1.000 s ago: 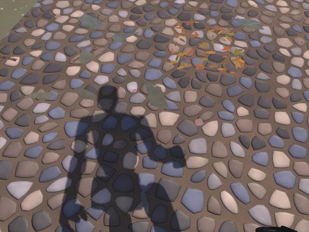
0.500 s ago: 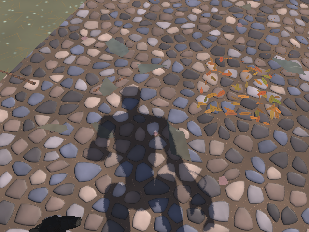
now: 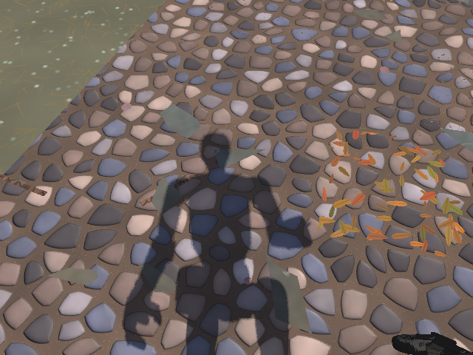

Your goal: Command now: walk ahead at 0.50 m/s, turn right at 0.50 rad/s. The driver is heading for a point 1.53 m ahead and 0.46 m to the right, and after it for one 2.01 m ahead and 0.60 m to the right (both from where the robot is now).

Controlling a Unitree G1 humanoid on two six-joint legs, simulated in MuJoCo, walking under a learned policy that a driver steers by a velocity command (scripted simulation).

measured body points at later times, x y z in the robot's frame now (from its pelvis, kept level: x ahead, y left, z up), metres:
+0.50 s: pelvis +0.25 +0.00 +0.00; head +0.28 +0.00 +0.44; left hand +0.52 +0.16 -0.10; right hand +0.15 -0.26 -0.13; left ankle +0.16 +0.13 -0.74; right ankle +0.35 -0.15 -0.70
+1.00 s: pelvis +0.49 -0.13 +0.00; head +0.51 -0.16 +0.45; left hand +0.63 +0.10 -0.12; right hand +0.51 -0.43 -0.11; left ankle +0.70 -0.08 -0.69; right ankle +0.38 -0.14 -0.74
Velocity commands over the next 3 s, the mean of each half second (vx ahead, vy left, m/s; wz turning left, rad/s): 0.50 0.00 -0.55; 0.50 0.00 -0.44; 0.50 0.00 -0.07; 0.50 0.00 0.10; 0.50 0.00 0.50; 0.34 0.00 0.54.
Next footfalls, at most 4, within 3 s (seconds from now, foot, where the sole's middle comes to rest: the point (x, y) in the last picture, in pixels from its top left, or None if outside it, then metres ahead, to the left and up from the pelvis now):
0.08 left None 0.20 0.12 -0.78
0.60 right None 0.41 -0.16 -0.78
1.14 left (330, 258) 0.77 -0.16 -0.78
1.68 right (427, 226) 0.92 -0.48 -0.78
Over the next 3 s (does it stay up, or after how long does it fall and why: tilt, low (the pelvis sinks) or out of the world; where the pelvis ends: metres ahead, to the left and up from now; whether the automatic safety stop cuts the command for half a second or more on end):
stays up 1.42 -0.58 0.00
